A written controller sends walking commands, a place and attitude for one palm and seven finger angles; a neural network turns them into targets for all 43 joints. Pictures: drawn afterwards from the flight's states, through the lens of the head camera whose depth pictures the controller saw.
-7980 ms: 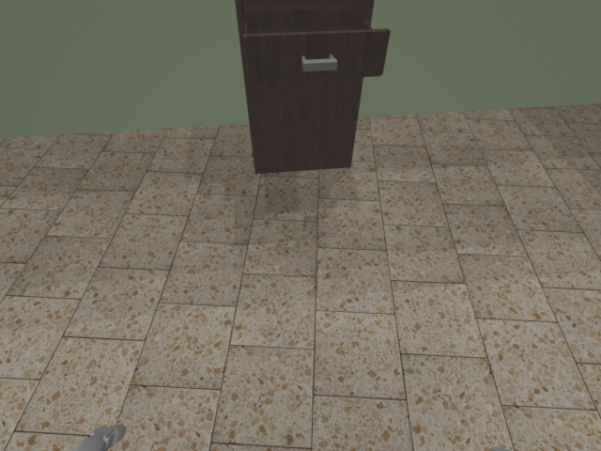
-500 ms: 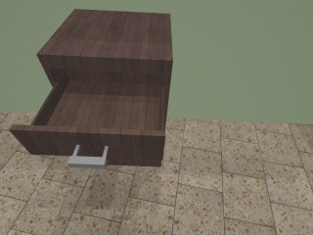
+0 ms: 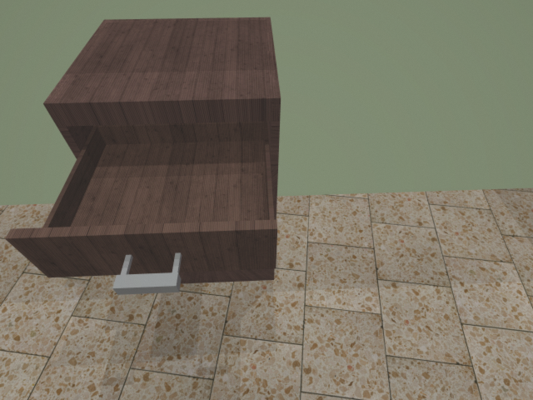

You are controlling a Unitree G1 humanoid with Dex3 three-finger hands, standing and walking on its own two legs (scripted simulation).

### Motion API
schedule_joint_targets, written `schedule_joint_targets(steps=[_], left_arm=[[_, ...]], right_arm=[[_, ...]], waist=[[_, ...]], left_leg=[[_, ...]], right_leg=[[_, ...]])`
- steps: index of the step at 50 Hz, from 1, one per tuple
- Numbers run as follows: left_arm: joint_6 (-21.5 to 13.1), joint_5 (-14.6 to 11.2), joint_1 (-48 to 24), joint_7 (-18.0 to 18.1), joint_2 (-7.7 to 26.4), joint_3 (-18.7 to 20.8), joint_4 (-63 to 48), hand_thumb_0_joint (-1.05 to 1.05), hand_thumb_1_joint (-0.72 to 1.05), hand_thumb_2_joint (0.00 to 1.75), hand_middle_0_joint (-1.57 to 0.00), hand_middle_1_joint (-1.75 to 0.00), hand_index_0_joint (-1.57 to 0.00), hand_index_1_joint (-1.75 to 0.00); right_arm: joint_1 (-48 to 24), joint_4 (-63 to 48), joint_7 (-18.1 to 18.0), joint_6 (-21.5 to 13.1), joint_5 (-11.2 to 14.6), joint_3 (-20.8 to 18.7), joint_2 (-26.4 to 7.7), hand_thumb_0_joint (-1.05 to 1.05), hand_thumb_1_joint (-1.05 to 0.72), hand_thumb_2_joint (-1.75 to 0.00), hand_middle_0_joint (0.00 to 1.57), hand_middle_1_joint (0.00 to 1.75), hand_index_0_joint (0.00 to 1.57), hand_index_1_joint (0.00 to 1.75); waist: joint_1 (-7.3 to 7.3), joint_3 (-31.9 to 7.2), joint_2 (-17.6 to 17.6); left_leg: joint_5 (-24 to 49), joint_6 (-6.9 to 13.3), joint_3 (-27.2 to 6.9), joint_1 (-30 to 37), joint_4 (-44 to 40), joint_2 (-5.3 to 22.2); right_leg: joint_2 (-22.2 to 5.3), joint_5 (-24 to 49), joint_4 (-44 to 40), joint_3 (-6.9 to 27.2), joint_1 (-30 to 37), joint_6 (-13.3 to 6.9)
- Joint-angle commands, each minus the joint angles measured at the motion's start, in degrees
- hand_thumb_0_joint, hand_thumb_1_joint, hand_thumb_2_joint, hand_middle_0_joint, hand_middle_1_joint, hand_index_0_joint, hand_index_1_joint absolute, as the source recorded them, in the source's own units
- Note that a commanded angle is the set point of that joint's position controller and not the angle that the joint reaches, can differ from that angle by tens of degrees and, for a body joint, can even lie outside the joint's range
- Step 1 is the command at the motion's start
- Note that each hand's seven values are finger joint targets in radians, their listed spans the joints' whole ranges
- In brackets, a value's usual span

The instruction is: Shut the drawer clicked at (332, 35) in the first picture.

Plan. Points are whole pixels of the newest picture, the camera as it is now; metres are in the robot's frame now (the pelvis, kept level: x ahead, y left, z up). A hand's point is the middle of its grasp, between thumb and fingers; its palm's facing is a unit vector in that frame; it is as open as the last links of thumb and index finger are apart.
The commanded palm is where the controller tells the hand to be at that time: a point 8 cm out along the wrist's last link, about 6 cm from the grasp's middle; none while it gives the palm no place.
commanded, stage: look again from close up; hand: left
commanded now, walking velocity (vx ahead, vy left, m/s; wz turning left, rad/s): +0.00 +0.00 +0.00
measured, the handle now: (150, 271) +0.33 +0.23 -0.05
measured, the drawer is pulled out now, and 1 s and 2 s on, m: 0.30 0.30 0.30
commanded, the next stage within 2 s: raise the hand and make a fist in 0.36 s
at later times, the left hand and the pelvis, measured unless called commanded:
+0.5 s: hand out of the picture +0.03 +0.17 -0.16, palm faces +0.06 -0.97 -0.22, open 7.3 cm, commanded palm +0.10 +0.22 -0.07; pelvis +0.01 -0.01 +0.00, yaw +0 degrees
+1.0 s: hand (151, 397) +0.14 +0.17 -0.03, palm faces +0.17 -0.98 -0.05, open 5.3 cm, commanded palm +0.13 +0.22 -0.02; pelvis -0.03 -0.04 -0.09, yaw +4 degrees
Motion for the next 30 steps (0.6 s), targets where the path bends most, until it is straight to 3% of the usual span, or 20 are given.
schedule_joint_targets(steps=[1, 5, 6, 14, 22, 23, 24, 25, 26, 27, 28, 29, 30], left_arm=[[-0.38, -0.16, 2.15, 0.29, 6.98, 1.39, -3.26, 0.0, 0.9, 0.9, -0.2, -0.3, -0.2, -0.3], [0.07, -0.28, 2.58, 0.24, 6.44, 1.29, -3.54, 0.0, 0.9, 0.9, -0.2, -0.3, -0.2, -0.3], [0.16, -0.29, 2.56, 0.16, 6.42, 1.33, -3.56, 0.0, 0.9, 0.9, -0.2, -0.3, -0.2, -0.3], [0.0, -0.43, 3.23, 0.36, 6.75, 1.6, -3.57, 0.0, 0.9, 0.9, -0.2, -0.3, -0.2, -0.3], [-0.27, -0.33, 3.31, 0.42, 6.91, 1.7, -2.85, 0.0, 0.9, 0.9, -0.2, -0.3, -0.2, -0.3], [-1.14, 0.21, 6.81, 2.56, 8.27, 2.06, -0.95, 0.0, 0.9, 0.9, -0.2, -0.3, -0.2, -0.3], [-13.98, -9.87, -37.31, 2.34, 21.26, 11.07, -88.54, 0.0, 0.9, 0.9, -0.22, -0.32, -0.22, -0.32], [-10.64, -5.13, -6.97, 4.14, 15.99, 9.32, -71.23, 0.0, 0.9, 0.9, -0.24, -0.34, -0.24, -0.34], [-8.02, -7.19, -4.09, 7.18, 10.9, 6.01, -66.74, 0.0, 0.9, 0.9, -0.26, -0.37, -0.26, -0.37], [-2.7, -7.45, 10.43, 6.92, -1.5, -0.77, -57.59, 0.0, 0.9, 0.9, -0.28, -0.39, -0.28, -0.39], [-4.23, -9.06, 0.87, 5.93, 0.69, 0.81, -67.74, 0.0, 0.9, 0.9, -0.3, -0.41, -0.3, -0.41], [-7.02, -8.5, 0.54, 5.26, 5.16, 5.52, -68.61, 0.0, 0.9, 0.9, -0.32, -0.43, -0.32, -0.43], [-10.03, -8.21, 4.68, 4.02, 3.41, 5.18, -65.79, 0.0, 0.9, 0.9, -0.34, -0.45, -0.34, -0.45]], right_arm=[[2.85, -3.6, -0.54, -1.26, -0.19, -0.62, -5.15, 0.0, -0.9, -0.9, 0.2, 0.3, 0.2, 0.3], [3.82, -2.82, -0.45, -1.09, -0.2, -0.43, -5.53, 0.0, -0.9, -0.9, 0.2, 0.3, 0.2, 0.3], [3.88, -2.69, -0.47, -1.16, -0.27, -0.43, -5.33, 0.0, -0.9, -0.9, 0.2, 0.3, 0.2, 0.3], [4.14, -0.84, -0.61, -1.45, -0.2, -0.23, -5.33, 0.0, -0.9, -0.9, 0.2, 0.3, 0.2, 0.3], [3.2, 0.33, -0.77, -1.29, -0.11, -0.32, -4.93, 0.0, -0.9, -0.9, 0.2, 0.3, 0.2, 0.3], [-1.8, -3.53, -0.4, -1.24, 0.39, -1.16, -7.33, 0.0, -0.9, -0.9, 0.2, 0.3, 0.2, 0.3], [-1.91, -21.71, -2.82, -10.01, 2.94, -3.09, -15.42, 0.0, -0.9, -0.9, 0.2, 0.3, 0.2, 0.3], [-7.03, -18.98, -4.95, -15.02, 1.75, -1.7, -9.87, 0.0, -0.9, -0.9, 0.2, 0.3, 0.2, 0.3], [-7.33, -15.23, -5.07, -16.57, 2.14, -2.18, -10.73, 0.0, -0.9, -0.9, 0.2, 0.3, 0.2, 0.3], [-4.79, -14.84, -4.24, -16.6, 2.87, -2.11, -8.0, 0.0, -0.9, -0.9, 0.2, 0.3, 0.2, 0.3], [-7.19, -19.56, -3.86, -17.33, 2.79, -2.37, -10.23, 0.0, -0.9, -0.9, 0.2, 0.3, 0.2, 0.3], [-6.86, -20.72, -3.96, -17.95, 2.12, -3.72, -11.21, 0.0, -0.9, -0.9, 0.2, 0.3, 0.2, 0.3], [-7.5, -22.5, -3.82, -18.59, 1.36, -3.97, -10.67, 0.0, -0.9, -0.9, 0.2, 0.3, 0.2, 0.3]], waist=[[0.24, -0.21, -0.4], [0.59, 3.87, -2.78], [0.65, 4.02, -1.23], [0.91, 0.45, -2.19], [0.78, 0.03, -2.46], [2.2, 2.09, -11.55], [-4.01, -27.71, 0.35], [1.8, -25.29, 11.92], [0.2, -19.33, 12.96], [-0.6, -13.01, 6.58], [-1.44, -4.7, 5.2], [-2.54, -5.35, 1.58], [-2.01, -2.36, -2.83]], left_leg=[[7.0, 1.27, -6.37, -2.95, -6.62, 5.55], [2.64, 1.29, -6.58, -5.01, -8.67, 5.17], [3.33, 1.37, -6.71, -4.67, -9.44, 5.25], [10.69, 1.17, -5.14, -0.27, -8.37, 5.05], [14.24, 0.7, -3.75, 2.41, -7.63, 5.04], [18.71, -0.76, -2.87, -3.49, 3.88, 6.68], [23.21, 0.74, -2.34, 11.03, -3.22, 0.15], [31.61, 1.02, -0.83, 15.13, -3.82, 2.21], [25.74, -1.11, -1.01, 9.1, -3.24, 2.07], [20.22, -0.68, -1.7, 4.75, -3.19, 2.04], [14.9, -0.66, -3.21, -0.63, -2.23, 1.36], [10.32, -0.59, -2.99, -2.91, -0.22, 0.68], [7.42, -0.33, -2.81, -6.57, 1.83, -0.08]], right_leg=[[-2.47, 1.59, -2.47, 2.74, 0.41, -3.6], [-2.51, -1.02, -3.1, 3.05, -1.11, -3.43], [-2.36, -0.47, -2.88, 2.86, -1.15, -3.41], [-3.02, 5.68, -2.52, 3.37, 0.68, -3.04], [-3.66, 10.85, -3.25, 3.64, 0.85, -3.06], [-6.25, 31.65, -3.62, 5.52, 1.3, -2.15], [-0.53, 27.27, 2.02, 1.4, 5.12, -3.29], [1.78, 14.74, 3.72, 0.28, 3.17, -4.34], [1.55, 7.49, 3.0, -2.53, 0.01, -3.8], [1.38, 5.89, 1.94, -3.36, -3.42, -2.75], [0.84, 6.61, 1.54, -3.89, -5.63, -2.5], [1.16, 3.6, 1.52, -4.5, -8.28, -2.47], [1.63, 1.0, 2.26, -5.16, -11.75, -2.24]])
